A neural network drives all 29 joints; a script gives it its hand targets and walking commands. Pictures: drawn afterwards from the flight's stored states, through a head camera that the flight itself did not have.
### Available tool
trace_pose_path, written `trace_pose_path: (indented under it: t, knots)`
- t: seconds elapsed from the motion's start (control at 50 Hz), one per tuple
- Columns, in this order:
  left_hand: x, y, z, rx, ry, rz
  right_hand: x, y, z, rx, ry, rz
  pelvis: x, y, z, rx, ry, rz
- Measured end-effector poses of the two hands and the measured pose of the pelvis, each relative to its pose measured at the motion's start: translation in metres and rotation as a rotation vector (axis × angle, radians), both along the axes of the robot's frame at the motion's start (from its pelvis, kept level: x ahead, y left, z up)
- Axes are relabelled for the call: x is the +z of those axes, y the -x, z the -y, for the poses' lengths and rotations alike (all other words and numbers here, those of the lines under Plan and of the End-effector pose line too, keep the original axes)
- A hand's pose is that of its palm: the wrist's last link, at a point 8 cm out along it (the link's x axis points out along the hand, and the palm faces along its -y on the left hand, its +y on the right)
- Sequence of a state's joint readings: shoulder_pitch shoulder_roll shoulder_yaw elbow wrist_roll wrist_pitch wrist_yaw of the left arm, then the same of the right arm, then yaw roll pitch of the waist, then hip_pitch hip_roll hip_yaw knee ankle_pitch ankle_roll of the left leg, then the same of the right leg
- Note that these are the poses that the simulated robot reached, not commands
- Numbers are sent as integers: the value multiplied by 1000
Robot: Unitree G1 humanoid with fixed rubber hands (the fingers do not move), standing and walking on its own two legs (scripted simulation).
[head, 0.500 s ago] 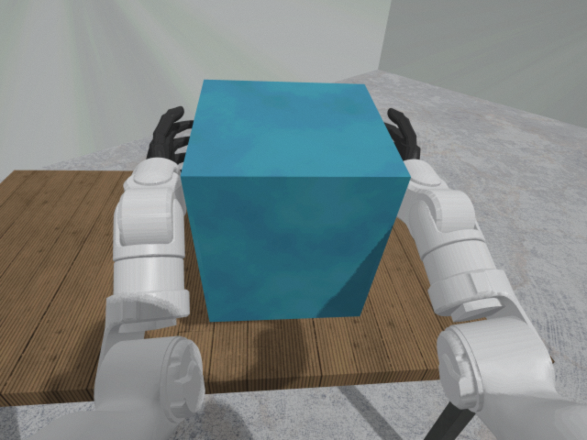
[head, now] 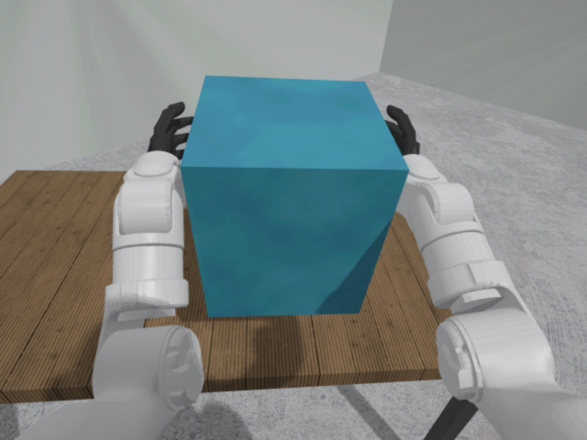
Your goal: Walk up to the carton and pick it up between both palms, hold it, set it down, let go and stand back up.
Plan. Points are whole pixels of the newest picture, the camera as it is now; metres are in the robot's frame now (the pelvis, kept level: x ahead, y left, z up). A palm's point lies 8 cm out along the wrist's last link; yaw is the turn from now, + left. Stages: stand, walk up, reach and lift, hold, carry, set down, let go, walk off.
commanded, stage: hold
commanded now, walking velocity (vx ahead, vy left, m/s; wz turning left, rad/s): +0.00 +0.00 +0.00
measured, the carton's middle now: (286, 200) +0.36 +0.01 +0.20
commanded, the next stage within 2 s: none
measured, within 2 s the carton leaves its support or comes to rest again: neither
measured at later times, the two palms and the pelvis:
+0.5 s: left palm (166, 162) +0.36 +0.16 +0.25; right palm (401, 165) +0.37 -0.14 +0.25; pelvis +0.00 +0.01 +0.00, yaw +0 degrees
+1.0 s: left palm (163, 157) +0.36 +0.16 +0.26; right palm (401, 158) +0.37 -0.14 +0.26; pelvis +0.00 +0.00 +0.00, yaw +0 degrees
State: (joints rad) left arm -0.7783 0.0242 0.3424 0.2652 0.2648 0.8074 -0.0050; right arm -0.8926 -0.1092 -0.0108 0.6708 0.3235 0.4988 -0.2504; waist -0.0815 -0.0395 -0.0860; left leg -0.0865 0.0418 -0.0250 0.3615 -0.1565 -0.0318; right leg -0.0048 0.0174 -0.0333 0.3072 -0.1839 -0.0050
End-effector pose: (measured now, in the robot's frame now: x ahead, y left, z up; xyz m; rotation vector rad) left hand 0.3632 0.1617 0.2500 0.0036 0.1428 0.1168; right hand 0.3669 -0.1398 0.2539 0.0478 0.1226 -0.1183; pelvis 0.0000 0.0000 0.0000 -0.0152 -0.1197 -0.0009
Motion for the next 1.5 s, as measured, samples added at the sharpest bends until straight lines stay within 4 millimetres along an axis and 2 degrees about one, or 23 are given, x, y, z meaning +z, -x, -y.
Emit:
trace_pose_path:
  t: [0.16,0.26,0.48,0.76,0.86,1.06,1.26,1.5]
  knots:
    - [4,-3,-3,2,1,11,6,-3,-3,-1,-7,10,0,-1,0,5,2,-14]
    - [0,-5,-3,-2,-3,0,2,-5,-3,-2,-2,-2,0,-3,-2,2,2,-12]
    - [-1,-1,1,-1,-14,11,-2,0,0,-6,-22,7,0,-4,-5,0,5,-4]
    - [5,5,-1,11,-3,22,4,3,-1,5,-11,17,0,-1,-3,-3,3,3]
    - [1,2,-1,6,2,-6,2,1,-1,0,-9,-11,0,1,-1,-2,-1,-5]
    - [7,-2,-1,2,-7,16,8,-2,-1,-1,-11,9,0,0,-1,0,3,-16]
    - [-2,-2,-2,-2,1,3,-1,-1,-3,-2,5,-6,0,-4,-3,-3,4,-8]
    - [3,-3,-1,0,-5,20,4,-2,-1,-5,-12,11,0,-4,-5,-3,5,-7]
